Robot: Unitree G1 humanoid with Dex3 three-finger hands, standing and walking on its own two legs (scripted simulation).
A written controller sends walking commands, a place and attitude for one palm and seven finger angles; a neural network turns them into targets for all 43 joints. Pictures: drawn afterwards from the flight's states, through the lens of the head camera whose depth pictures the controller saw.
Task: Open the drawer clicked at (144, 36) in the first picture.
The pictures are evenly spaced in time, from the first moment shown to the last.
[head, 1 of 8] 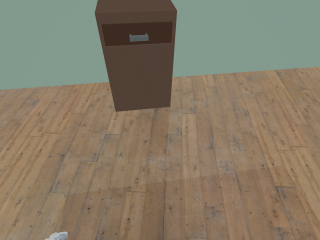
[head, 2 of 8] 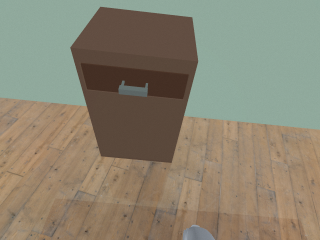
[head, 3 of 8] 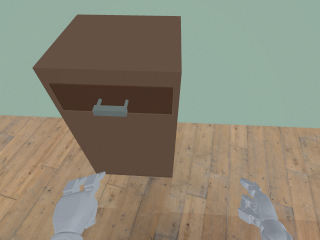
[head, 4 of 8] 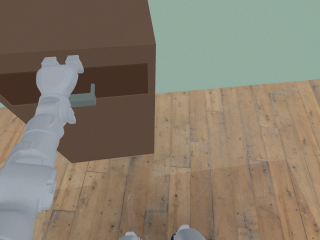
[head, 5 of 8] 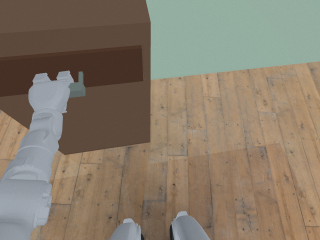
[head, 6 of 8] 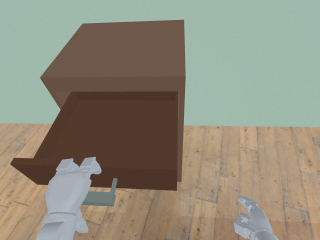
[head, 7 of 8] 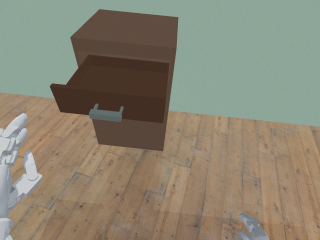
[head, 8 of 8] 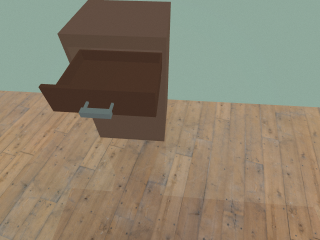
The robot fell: no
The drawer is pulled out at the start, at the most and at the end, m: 0.00 0.30 0.30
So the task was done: yes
